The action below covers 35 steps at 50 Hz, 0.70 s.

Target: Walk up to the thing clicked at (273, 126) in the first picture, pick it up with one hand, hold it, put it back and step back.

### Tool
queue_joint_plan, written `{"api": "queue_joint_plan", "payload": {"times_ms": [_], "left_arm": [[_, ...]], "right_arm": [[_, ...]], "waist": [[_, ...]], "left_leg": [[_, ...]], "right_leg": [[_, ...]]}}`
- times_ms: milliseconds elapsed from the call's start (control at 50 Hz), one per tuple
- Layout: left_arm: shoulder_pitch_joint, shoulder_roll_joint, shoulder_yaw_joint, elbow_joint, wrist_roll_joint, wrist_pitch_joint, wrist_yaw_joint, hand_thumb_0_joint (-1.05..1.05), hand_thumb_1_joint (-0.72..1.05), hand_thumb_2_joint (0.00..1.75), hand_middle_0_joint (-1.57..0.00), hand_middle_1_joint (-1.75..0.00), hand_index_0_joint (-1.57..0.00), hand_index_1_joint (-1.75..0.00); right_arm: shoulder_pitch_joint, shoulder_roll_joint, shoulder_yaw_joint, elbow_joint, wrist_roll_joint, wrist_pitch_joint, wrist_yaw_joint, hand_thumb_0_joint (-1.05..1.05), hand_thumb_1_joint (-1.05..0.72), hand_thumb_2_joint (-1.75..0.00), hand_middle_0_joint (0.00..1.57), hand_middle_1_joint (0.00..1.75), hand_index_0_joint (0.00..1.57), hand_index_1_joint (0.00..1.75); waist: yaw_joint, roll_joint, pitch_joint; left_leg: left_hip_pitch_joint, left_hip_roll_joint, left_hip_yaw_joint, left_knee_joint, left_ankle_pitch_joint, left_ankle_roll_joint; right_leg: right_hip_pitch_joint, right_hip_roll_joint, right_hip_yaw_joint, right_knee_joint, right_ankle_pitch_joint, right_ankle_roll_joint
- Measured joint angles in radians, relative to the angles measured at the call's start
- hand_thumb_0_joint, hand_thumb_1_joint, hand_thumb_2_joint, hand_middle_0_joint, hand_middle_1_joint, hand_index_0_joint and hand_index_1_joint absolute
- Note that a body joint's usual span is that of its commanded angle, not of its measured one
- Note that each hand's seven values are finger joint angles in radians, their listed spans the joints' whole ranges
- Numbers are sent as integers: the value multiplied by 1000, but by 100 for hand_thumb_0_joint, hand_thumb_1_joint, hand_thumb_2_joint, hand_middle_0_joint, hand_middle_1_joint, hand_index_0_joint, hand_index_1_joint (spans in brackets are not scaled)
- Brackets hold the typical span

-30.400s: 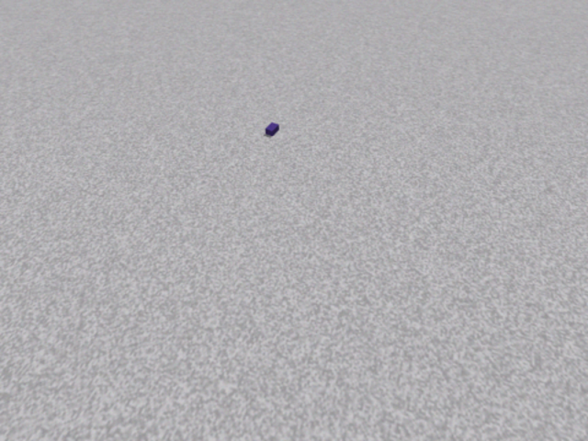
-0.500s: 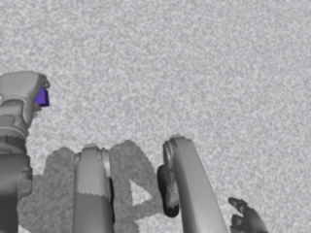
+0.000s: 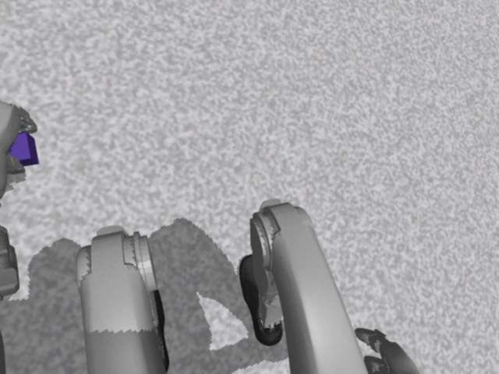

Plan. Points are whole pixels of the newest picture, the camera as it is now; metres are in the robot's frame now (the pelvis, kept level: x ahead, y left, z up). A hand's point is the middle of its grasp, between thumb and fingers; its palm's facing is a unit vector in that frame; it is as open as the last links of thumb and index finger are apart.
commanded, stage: crouch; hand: left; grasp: from above
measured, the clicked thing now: (8, 151) +0.47 +0.32 -0.20
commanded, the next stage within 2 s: lower in 0.10 s
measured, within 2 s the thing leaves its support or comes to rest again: rests again in 1.64 s
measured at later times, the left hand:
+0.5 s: hand (15, 158) +0.46 +0.32 -0.22, palm faces -0.47 -0.11 -0.88, open 7.4 cm
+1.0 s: hand (29, 160) +0.47 +0.32 -0.26, palm faces -0.45 -0.12 -0.89, open 7.4 cm
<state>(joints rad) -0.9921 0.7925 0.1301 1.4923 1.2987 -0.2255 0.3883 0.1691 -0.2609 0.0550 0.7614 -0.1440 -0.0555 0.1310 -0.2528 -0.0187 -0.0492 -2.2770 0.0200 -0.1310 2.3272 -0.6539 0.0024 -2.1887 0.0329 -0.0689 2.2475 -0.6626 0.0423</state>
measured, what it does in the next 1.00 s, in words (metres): stands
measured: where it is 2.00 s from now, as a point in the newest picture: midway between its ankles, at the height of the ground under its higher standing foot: (210, 329)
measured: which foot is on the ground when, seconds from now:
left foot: down 0.00-1.00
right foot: down 0.00-1.00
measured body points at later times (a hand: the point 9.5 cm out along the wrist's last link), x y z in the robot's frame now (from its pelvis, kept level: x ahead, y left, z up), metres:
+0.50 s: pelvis +0.01 +0.00 -0.03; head +0.26 +0.09 +0.33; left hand +0.48 +0.33 -0.17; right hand +0.06 -0.27 -0.12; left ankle +0.08 +0.13 -0.32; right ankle +0.11 -0.13 -0.32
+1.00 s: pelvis +0.01 +0.00 -0.05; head +0.28 +0.09 +0.30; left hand +0.49 +0.32 -0.21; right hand +0.05 -0.27 -0.13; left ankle +0.08 +0.13 -0.32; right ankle +0.11 -0.13 -0.32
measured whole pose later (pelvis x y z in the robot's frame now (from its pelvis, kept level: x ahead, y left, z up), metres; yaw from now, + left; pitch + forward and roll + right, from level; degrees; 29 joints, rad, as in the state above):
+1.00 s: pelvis +0.01 +0.00 -0.05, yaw -4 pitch +30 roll -12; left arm -1.01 0.98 0.20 1.63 1.32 -0.26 0.50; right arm 0.11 -0.29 0.20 0.70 -0.22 -0.10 0.16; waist -0.32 -0.09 0.09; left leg -2.37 0.01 -0.22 2.53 -0.70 -0.01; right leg -2.26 0.06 -0.14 2.39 -0.68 0.05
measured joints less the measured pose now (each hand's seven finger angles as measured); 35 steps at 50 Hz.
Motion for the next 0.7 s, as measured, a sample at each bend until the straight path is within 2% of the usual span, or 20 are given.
{"api": "queue_joint_plan", "payload": {"times_ms": [140, 380, 520, 700], "left_arm": [[-14, 25, -4, 26, 2, 9, 6, 0, 42, 1, -99, -11, -102, -7], [-15, 60, -2, 26, -19, 1, -8, 0, 42, 0, -101, -6, -104, -4], [5, 87, 34, 15, 2, -34, 14, 0, 41, 0, -102, -5, -105, -3], [6, 117, 44, 45, 24, -35, 64, 0, 40, 0, -103, -4, -106, -2]], "right_arm": [[-6, 4, 27, -1, -4, -3, -3, 1, -90, -89, 21, 30, 20, 30], [-32, -3, 55, -22, -9, -6, 5, 0, -90, -89, 21, 30, 20, 30], [-44, -15, 66, -36, -24, -7, 13, 0, -90, -89, 21, 30, 20, 30], [-49, -26, 81, -35, -46, -16, 18, 0, -90, -89, 20, 30, 20, 30]], "waist": [[-10, 0, 8], [-11, -14, 44], [-19, -41, 79], [-33, -56, 97]], "left_leg": [[-30, 0, -5, 39, -7, 1], [-48, -1, -25, 82, -31, -3], [-64, -7, -44, 120, -31, -8], [-91, -8, -60, 159, -28, -8]], "right_leg": [[-27, 3, -2, 35, -6, 3], [-40, 7, -17, 67, -24, 8], [-48, 8, -33, 95, -23, 7], [-70, 14, -44, 123, -16, 8]]}}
